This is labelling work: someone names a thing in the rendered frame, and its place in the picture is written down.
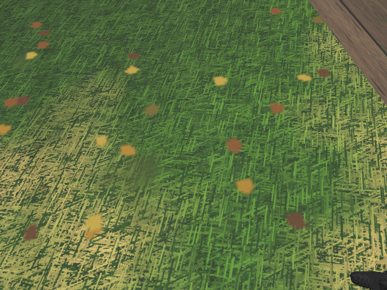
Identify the robot right hand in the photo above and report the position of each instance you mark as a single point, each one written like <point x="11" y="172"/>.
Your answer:
<point x="370" y="279"/>

